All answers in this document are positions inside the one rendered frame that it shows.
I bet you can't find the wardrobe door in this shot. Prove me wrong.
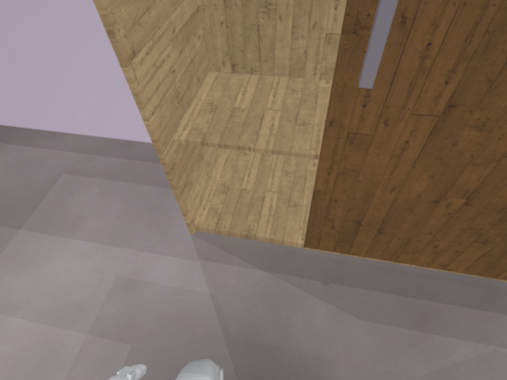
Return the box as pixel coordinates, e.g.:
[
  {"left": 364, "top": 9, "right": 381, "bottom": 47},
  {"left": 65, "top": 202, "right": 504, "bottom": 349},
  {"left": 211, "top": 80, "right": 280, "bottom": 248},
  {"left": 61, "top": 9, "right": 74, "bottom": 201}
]
[{"left": 304, "top": 0, "right": 507, "bottom": 280}]

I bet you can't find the left robot thigh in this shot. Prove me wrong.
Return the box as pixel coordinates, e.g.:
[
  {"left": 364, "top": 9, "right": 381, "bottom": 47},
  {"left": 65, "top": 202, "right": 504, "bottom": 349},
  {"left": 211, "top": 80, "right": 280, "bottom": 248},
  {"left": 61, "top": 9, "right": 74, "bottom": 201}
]
[{"left": 176, "top": 359, "right": 223, "bottom": 380}]

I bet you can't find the handle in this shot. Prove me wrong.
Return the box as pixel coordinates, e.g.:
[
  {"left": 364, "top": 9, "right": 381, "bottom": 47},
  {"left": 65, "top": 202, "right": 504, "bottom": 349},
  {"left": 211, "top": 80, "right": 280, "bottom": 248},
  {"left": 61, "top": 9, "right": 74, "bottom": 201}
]
[{"left": 359, "top": 0, "right": 398, "bottom": 89}]

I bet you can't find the left robot hand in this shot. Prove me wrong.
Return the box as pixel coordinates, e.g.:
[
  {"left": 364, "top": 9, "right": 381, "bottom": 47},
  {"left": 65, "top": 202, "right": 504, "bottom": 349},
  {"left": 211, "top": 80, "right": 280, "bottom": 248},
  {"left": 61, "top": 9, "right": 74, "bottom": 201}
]
[{"left": 109, "top": 364, "right": 147, "bottom": 380}]

